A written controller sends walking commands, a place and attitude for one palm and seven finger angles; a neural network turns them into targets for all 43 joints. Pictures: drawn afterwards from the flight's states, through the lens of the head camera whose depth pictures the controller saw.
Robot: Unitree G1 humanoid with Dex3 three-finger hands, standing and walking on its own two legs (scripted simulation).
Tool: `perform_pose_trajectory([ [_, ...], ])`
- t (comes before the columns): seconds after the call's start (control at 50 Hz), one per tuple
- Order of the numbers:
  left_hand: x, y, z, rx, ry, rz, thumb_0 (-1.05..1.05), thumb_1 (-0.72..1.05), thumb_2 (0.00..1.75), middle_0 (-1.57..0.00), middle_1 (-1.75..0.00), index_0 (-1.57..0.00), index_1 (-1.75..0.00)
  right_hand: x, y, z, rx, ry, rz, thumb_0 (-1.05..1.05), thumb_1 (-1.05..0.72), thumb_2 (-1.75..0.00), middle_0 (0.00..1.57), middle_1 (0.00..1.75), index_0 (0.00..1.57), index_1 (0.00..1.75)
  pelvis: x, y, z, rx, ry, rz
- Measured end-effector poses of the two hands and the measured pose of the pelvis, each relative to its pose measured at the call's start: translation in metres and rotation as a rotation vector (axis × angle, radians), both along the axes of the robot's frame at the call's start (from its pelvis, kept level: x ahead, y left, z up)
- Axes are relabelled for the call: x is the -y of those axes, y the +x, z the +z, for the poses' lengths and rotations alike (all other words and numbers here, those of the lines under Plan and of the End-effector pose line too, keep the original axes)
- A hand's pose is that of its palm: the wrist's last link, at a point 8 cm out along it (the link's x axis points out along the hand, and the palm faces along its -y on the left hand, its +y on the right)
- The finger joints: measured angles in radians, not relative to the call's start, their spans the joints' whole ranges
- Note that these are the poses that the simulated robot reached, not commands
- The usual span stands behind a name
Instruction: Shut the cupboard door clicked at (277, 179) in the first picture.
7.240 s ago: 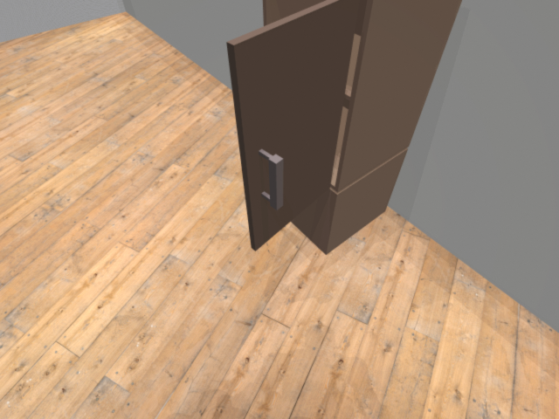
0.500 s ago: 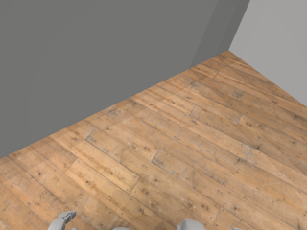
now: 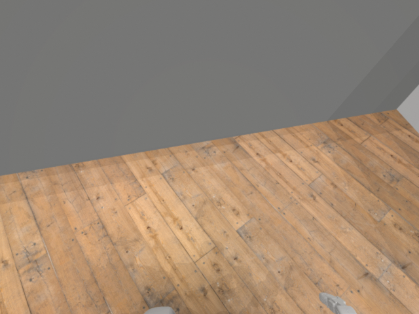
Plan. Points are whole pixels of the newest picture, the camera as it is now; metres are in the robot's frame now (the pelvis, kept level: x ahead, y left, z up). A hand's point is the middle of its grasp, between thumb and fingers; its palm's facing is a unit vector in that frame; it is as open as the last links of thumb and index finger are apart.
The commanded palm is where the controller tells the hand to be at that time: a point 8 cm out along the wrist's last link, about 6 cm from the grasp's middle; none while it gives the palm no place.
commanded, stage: walk to a spot facing it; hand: left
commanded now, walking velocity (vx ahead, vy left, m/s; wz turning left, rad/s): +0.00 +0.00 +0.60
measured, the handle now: out of the picture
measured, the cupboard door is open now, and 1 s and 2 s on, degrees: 98 98 98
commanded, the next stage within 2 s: none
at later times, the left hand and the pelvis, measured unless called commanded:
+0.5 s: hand out of the picture +0.07 +0.16 -0.13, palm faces +0.25 -0.93 -0.28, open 7.4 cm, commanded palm none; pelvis +0.02 -0.05 +0.01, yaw +17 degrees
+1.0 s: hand out of the picture -0.01 +0.20 -0.15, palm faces +0.56 -0.79 -0.25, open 7.4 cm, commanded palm none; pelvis +0.04 -0.03 +0.02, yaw +34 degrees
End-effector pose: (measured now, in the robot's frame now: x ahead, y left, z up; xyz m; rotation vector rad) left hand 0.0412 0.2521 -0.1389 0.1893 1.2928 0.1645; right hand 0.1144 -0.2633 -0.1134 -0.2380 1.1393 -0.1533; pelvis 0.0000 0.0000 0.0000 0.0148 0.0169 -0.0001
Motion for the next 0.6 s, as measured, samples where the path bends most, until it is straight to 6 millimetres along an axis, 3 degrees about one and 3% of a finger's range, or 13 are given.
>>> perform_pose_trajectory([
  [0.08, -0.018, -0.008, 0.000, -0.031, 0.024, 0.062, 0.01, 0.91, 0.90, -0.20, -0.30, -0.20, -0.30, -0.012, 0.015, 0.009, 0.027, -0.024, 0.058, 0.00, -0.91, -0.90, 0.20, 0.30, 0.20, 0.30, -0.002, 0.000, 0.004, 0.000, -0.009, 0.040],
  [0.18, -0.021, 0.004, 0.017, 0.033, 0.034, 0.096, 0.01, 0.91, 0.90, -0.20, -0.30, -0.19, -0.30, -0.017, 0.016, 0.014, -0.012, -0.019, 0.099, 0.00, -0.91, -0.90, 0.20, 0.30, 0.20, 0.30, 0.001, 0.003, 0.014, -0.004, -0.023, 0.085],
  [0.28, -0.009, 0.020, 0.028, 0.095, 0.046, 0.112, 0.01, 0.91, 0.90, -0.20, -0.30, -0.19, -0.30, -0.009, 0.012, 0.006, -0.059, 0.008, 0.119, 0.00, -0.91, -0.90, 0.20, 0.30, 0.20, 0.30, 0.015, 0.006, 0.017, -0.008, -0.027, 0.136],
  [0.38, 0.016, 0.029, 0.032, 0.161, 0.076, 0.136, 0.01, 0.91, 0.90, -0.20, -0.30, -0.20, -0.30, 0.013, 0.017, -0.016, -0.099, 0.040, 0.136, 0.01, -0.91, -0.90, 0.20, 0.30, 0.20, 0.30, 0.041, 0.014, 0.006, -0.019, -0.005, 0.202],
  [0.48, 0.044, 0.011, 0.038, 0.143, 0.072, 0.192, 0.01, 0.91, 0.90, -0.20, -0.30, -0.20, -0.30, 0.026, 0.035, -0.019, -0.129, 0.043, 0.176, 0.01, -0.91, -0.90, 0.20, 0.30, 0.20, 0.30, 0.052, 0.018, 0.011, 0.002, 0.001, 0.273],
  [0.6, 0.065, -0.021, 0.034, 0.091, 0.028, 0.299, 0.01, 0.91, 0.90, -0.20, -0.30, -0.20, -0.30, 0.017, 0.066, -0.007, -0.134, 0.037, 0.269, 0.01, -0.91, -0.90, 0.20, 0.30, 0.20, 0.30, 0.057, 0.027, 0.019, 0.003, 0.025, 0.363],
])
